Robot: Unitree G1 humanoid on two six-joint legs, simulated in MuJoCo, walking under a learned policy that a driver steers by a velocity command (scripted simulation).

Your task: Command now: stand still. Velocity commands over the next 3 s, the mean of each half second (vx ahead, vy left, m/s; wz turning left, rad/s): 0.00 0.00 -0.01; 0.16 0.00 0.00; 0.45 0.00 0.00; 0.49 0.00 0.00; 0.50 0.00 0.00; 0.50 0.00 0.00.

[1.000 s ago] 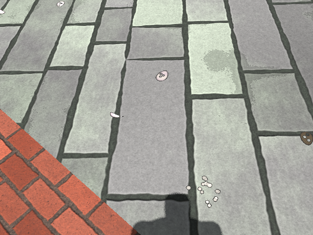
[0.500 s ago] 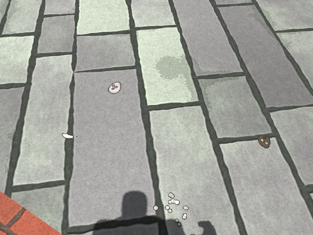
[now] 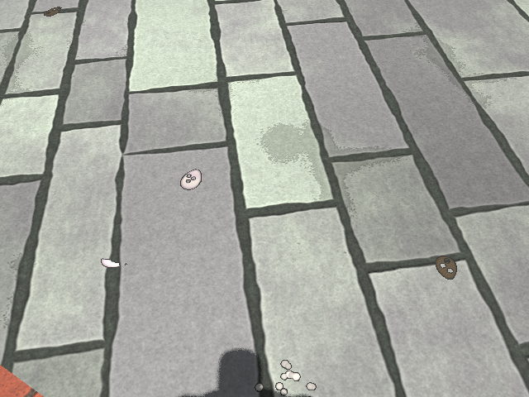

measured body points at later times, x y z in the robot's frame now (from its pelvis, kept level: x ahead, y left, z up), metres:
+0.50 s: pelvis +0.00 +0.00 +0.00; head +0.01 -0.01 +0.45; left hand +0.02 +0.25 -0.15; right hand +0.06 -0.27 -0.15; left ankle +0.02 +0.14 -0.74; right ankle -0.05 -0.11 -0.74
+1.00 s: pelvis +0.06 +0.05 +0.00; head +0.07 +0.07 +0.44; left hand +0.06 +0.31 -0.16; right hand +0.08 -0.22 -0.14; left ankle +0.05 +0.14 -0.74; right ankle -0.04 -0.10 -0.68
